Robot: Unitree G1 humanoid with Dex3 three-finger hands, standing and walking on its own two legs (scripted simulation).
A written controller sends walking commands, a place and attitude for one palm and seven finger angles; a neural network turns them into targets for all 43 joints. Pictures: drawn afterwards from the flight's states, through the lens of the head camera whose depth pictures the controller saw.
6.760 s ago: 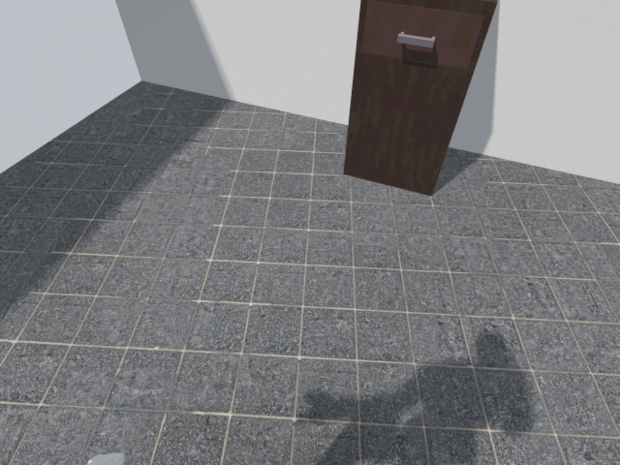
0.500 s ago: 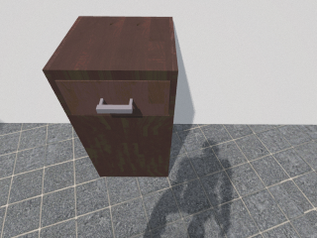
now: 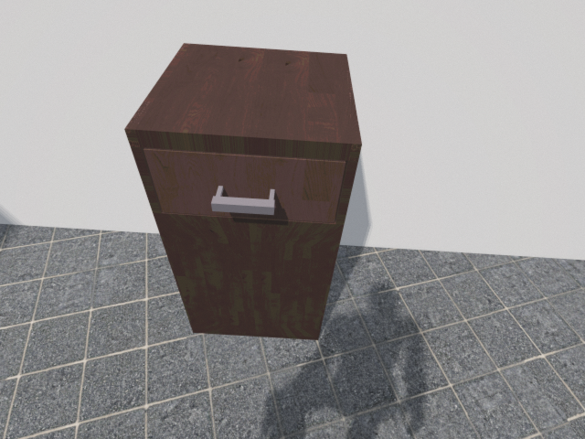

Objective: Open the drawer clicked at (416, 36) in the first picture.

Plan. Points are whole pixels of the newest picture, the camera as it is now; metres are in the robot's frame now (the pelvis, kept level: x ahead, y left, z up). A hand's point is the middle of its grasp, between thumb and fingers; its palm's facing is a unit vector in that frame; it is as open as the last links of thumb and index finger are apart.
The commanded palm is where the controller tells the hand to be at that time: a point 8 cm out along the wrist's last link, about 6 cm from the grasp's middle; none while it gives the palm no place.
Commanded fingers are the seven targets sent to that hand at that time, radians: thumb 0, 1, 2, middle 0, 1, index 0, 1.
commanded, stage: shuffle to correct the standing spot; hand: left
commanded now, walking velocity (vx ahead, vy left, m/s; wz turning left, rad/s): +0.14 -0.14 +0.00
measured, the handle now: (244, 198) +0.59 +0.14 -0.05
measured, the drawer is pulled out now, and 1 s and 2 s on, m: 0.00 0.00 0.00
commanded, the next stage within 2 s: come to a stop and stand still in 0.38 s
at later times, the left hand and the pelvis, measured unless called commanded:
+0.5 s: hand out of the picture -0.03 +0.10 -0.19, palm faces +0.10 -0.99 -0.10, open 7.4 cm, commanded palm none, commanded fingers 0.00 0.90 0.90 -0.20 -0.30 -0.20 -0.30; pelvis +0.04 -0.04 -0.01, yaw +1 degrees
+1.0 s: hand out of the picture +0.09 +0.11 -0.18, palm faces +0.07 -0.97 -0.22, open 7.3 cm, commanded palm none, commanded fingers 0.00 0.90 0.90 -0.20 -0.30 -0.20 -0.30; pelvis +0.06 -0.07 +0.00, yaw +1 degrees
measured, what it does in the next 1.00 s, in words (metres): steps on the spot: right foot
